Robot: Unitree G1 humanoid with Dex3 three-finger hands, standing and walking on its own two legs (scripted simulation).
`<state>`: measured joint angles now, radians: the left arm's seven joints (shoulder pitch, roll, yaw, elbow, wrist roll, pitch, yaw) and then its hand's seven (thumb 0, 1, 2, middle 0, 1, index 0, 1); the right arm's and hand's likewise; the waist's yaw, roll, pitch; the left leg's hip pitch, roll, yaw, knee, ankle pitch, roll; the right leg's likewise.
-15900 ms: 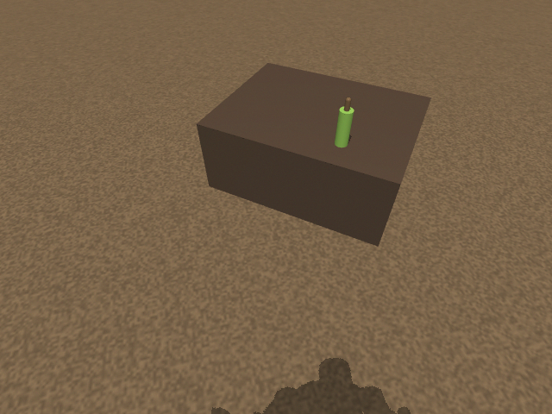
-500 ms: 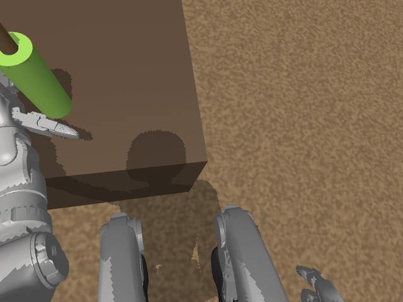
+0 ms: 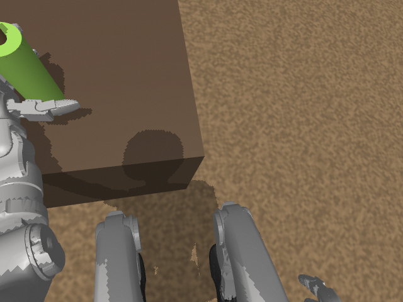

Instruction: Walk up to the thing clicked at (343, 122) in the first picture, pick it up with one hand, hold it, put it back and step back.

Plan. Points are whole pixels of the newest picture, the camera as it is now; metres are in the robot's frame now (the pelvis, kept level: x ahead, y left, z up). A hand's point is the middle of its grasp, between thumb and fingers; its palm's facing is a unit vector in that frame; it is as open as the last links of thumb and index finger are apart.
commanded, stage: close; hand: left
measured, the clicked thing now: (19, 65) +0.53 +0.27 +0.03
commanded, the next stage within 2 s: settle in 0.32 s
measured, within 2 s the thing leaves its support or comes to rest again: leaves its support in 0.86 s
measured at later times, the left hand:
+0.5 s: hand (31, 78) +0.52 +0.26 +0.01, palm faces +0.22 -0.97 +0.00, open 8.1 cm
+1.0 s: hand (30, 71) +0.51 +0.25 +0.04, palm faces +0.25 -0.97 -0.03, open 8.1 cm
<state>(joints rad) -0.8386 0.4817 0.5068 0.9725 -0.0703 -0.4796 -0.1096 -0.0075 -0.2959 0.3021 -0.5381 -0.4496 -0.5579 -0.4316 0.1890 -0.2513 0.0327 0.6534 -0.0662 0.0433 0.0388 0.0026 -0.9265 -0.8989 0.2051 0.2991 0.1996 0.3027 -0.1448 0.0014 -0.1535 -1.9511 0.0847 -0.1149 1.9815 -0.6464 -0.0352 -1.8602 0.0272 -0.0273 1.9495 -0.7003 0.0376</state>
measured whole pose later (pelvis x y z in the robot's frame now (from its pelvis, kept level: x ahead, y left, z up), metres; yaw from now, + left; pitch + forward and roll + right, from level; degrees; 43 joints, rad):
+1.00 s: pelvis +0.01 +0.00 +0.03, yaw +1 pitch +34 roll -6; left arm -0.79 0.46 0.45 0.86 -0.06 -0.33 -0.07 -0.01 -0.13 0.99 -0.80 -1.09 -0.83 -1.06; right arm 0.19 -0.23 0.03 0.67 -0.04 0.05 0.01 0.00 -0.90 -0.90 0.21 0.30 0.20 0.30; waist -0.15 0.02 -0.16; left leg -1.85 0.08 -0.10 1.88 -0.64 -0.03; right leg -1.75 0.02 -0.03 1.84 -0.69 0.04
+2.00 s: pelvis +0.03 +0.01 +0.13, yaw +2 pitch +29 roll -5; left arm -0.68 0.39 0.40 0.85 -0.08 -0.38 -0.07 -0.01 -0.17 1.05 -0.79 -1.13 -0.82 -1.11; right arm 0.24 -0.22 0.01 0.71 -0.04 0.03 0.02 0.00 -0.92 -0.90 0.21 0.30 0.20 0.30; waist -0.13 0.03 -0.15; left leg -1.49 0.08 -0.08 1.56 -0.58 -0.02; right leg -1.39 0.01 -0.04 1.50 -0.62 0.04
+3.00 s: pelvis +0.05 +0.01 +0.25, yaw +5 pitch +11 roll -3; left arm -0.22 0.20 0.17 0.51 -0.15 -0.36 -0.01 -0.01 -0.23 1.13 -0.80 -1.17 -0.83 -1.14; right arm 0.23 -0.20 0.00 0.68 0.00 0.00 -0.03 0.01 -0.92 -0.90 0.20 0.30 0.20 0.30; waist -0.05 0.02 -0.07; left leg -0.79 0.07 -0.03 1.02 -0.44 -0.02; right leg -0.70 -0.01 -0.02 0.97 -0.47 0.03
